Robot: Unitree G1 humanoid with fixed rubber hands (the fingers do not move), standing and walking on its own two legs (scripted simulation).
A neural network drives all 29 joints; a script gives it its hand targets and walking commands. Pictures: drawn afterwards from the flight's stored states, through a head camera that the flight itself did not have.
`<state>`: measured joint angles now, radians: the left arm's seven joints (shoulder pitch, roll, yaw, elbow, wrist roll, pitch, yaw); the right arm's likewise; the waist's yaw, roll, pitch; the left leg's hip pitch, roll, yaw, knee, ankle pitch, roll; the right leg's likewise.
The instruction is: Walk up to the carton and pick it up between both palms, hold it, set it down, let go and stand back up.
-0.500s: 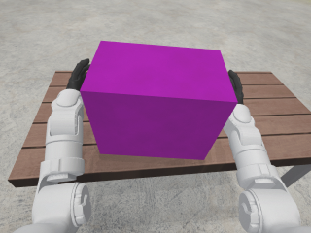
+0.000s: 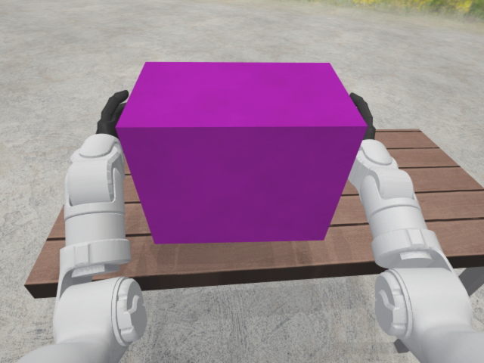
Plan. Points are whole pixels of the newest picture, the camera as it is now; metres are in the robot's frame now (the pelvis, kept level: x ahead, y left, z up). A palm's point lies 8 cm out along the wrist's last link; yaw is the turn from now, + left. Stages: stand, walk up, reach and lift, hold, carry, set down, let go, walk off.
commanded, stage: reach and lift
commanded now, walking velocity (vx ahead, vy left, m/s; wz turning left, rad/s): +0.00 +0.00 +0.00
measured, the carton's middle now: (239, 156) +0.39 +0.00 +0.19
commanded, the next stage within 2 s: hold in 1.20 s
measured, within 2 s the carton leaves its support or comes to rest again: neither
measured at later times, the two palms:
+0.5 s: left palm (111, 128) +0.38 +0.19 +0.24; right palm (364, 123) +0.38 -0.20 +0.25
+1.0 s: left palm (104, 116) +0.37 +0.19 +0.27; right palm (369, 108) +0.38 -0.19 +0.28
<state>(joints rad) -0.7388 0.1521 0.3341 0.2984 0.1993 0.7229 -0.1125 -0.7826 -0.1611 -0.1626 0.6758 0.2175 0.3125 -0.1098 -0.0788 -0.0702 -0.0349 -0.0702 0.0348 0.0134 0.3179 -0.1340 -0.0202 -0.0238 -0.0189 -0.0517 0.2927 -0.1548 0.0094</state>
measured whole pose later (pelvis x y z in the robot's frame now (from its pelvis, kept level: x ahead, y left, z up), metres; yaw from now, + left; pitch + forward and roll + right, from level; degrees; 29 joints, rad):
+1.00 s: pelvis +0.01 -0.01 +0.00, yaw +0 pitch -5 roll -1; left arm -0.79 0.16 0.36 0.19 0.19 0.92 -0.10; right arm -0.89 -0.26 -0.06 0.60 0.36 0.56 -0.18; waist -0.08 -0.04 -0.11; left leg -0.08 0.05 0.00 0.34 -0.17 -0.03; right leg -0.02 0.01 -0.04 0.27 -0.16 0.00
